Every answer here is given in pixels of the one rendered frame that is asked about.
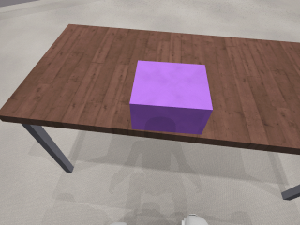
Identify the right robot thigh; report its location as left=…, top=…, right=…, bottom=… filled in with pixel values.
left=181, top=215, right=208, bottom=225

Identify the carton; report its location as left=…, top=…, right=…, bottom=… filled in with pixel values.
left=129, top=60, right=213, bottom=135

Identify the table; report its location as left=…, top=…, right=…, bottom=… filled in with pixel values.
left=0, top=24, right=300, bottom=201

